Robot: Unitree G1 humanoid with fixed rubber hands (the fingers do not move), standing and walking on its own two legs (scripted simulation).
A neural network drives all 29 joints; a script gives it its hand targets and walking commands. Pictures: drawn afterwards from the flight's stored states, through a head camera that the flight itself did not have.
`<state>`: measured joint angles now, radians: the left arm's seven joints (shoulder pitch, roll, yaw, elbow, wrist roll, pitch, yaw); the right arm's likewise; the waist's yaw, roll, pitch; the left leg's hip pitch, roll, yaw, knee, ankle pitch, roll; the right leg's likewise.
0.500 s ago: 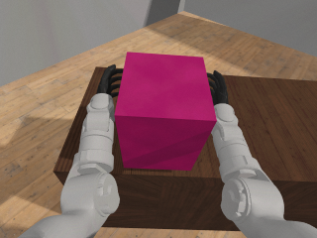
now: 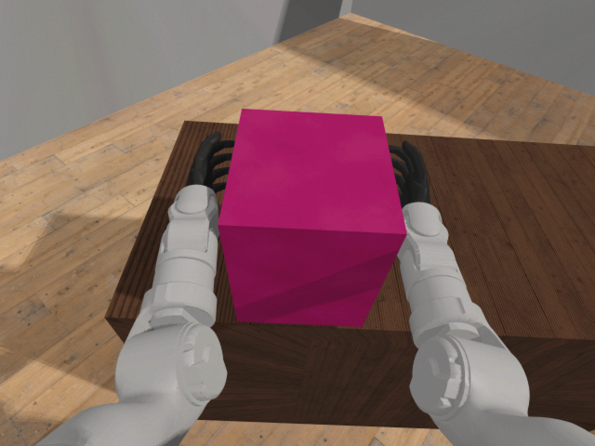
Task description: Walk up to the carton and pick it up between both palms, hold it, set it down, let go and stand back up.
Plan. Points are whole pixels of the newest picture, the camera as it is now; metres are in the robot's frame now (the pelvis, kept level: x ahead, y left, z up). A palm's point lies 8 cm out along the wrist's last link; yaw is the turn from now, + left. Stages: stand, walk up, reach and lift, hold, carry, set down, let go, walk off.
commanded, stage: set down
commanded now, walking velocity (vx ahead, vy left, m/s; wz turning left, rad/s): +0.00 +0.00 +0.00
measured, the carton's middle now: (305, 224) +0.40 +0.01 +0.07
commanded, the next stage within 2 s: none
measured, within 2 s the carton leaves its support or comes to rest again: rests again in 0.54 s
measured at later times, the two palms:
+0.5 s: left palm (206, 198) +0.42 +0.15 +0.10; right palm (408, 210) +0.40 -0.14 +0.10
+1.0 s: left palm (207, 203) +0.41 +0.15 +0.09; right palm (408, 216) +0.40 -0.14 +0.10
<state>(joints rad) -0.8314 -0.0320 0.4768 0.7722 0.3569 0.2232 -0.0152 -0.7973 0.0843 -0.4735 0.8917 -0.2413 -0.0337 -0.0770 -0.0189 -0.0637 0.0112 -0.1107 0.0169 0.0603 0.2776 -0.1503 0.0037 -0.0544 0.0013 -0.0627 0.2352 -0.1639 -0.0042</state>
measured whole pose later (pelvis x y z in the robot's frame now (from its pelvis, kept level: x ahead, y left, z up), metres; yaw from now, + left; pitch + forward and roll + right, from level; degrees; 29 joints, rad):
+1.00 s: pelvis +0.00 +0.00 +0.00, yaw -1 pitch +1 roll +0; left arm -0.79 -0.07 0.52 0.78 0.40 0.11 -0.04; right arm -0.73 0.12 -0.54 0.84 -0.35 -0.13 -0.04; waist 0.00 -0.05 0.03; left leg -0.15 0.02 0.07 0.27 -0.15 0.01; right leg -0.10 0.00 -0.05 0.24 -0.16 0.00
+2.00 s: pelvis +0.01 +0.01 +0.00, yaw -1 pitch +2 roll +0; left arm -0.81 -0.07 0.56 0.80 0.46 0.08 -0.05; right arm -0.75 0.13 -0.58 0.83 -0.40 -0.12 0.00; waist 0.00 -0.06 0.04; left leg -0.16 0.01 0.08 0.28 -0.16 0.01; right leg -0.12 0.00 -0.04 0.25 -0.17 0.00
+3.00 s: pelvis -0.03 -0.02 -0.01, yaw -1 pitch +13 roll -1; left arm -1.19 0.37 -0.05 1.29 -0.27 0.08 0.04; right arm -1.14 -0.26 0.06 1.19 0.39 0.13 -0.14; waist -0.03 -0.04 -0.19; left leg -0.50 0.05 0.06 0.40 -0.12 -0.01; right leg -0.45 0.03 -0.07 0.37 -0.15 -0.04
